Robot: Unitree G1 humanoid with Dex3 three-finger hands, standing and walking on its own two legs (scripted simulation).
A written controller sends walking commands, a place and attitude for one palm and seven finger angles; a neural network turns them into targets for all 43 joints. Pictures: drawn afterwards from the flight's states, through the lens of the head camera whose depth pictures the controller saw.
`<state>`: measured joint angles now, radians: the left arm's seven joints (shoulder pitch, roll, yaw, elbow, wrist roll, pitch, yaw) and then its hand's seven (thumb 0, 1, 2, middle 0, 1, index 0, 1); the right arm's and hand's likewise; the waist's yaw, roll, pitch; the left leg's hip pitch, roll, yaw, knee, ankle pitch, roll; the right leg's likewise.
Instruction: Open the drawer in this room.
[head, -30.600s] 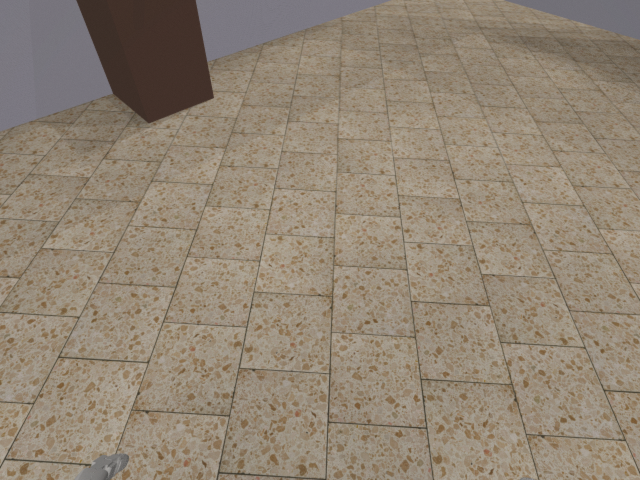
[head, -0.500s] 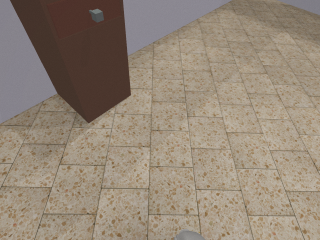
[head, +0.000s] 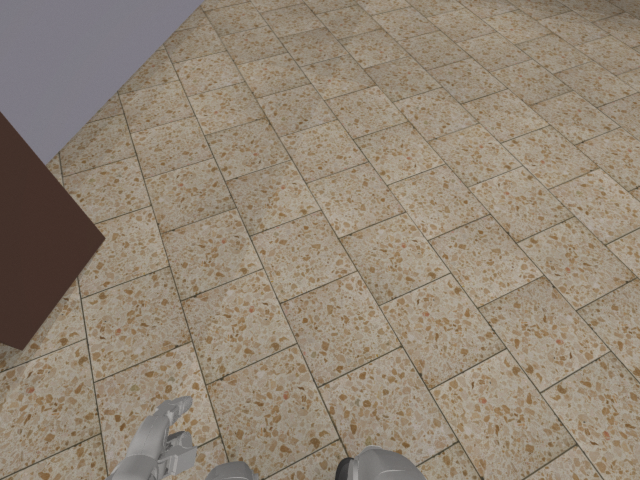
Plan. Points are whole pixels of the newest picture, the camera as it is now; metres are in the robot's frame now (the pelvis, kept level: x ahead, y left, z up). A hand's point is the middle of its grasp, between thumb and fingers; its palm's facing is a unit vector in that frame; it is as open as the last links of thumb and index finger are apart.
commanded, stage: walk to a spot facing it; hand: left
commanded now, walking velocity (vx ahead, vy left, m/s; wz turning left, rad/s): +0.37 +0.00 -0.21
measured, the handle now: out of the picture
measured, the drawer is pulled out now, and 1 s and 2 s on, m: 0.00 0.00 0.00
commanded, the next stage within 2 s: turn to face it in 1.26 s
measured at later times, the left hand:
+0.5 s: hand (170, 434) +0.19 +0.22 -0.17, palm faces -0.03 -0.99 -0.16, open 7.4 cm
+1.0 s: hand (271, 209) +0.59 +0.10 -0.16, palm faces -0.25 -0.95 -0.19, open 7.4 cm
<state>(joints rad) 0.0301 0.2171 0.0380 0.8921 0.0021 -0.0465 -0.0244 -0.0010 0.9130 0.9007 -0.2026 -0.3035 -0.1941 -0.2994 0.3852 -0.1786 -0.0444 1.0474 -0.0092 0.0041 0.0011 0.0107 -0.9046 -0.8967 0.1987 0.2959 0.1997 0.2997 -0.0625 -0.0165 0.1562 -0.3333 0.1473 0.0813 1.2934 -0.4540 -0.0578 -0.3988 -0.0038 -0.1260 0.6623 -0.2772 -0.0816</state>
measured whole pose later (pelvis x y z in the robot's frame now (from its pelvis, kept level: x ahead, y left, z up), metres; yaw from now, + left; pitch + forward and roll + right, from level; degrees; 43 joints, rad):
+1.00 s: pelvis +0.44 -0.05 +0.00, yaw -14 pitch +0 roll +0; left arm 0.10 0.18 0.06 1.00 0.02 -0.08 -0.01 0.00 0.92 0.90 -0.20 -0.30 -0.19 -0.30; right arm 0.46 -0.11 -0.04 1.17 -0.01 -0.03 0.00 0.01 -0.91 -0.90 0.20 0.30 0.20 0.30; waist -0.05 0.01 0.10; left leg -0.16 0.12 0.13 0.99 -0.50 -0.03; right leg -0.42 -0.04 -0.16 0.64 -0.21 -0.07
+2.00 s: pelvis +0.66 -0.10 +0.02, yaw +11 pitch +0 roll +2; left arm 0.15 0.17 0.04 0.90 0.02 0.00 0.03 0.00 0.91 0.90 -0.21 -0.30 -0.20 -0.30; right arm 0.22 -0.24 -0.11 0.97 -0.03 0.07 0.02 0.01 -0.91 -0.90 0.20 0.30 0.20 0.30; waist -0.03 0.03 0.06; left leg -0.54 -0.02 0.00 1.09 -0.40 -0.05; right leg -0.24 -0.10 -0.14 0.52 -0.27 0.00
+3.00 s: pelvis +0.64 -0.09 +0.02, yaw +47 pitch +0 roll +1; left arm 0.13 0.18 0.03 0.87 0.01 0.02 0.03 0.00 0.91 0.90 -0.21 -0.30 -0.20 -0.30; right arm 0.24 -0.26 -0.11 0.96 -0.03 0.08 0.02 0.01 -0.90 -0.90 0.20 0.30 0.20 0.30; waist -0.05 0.05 0.08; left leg -0.52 -0.07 -0.07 1.06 -0.41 -0.05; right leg -0.20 -0.05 -0.08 0.50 -0.31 0.00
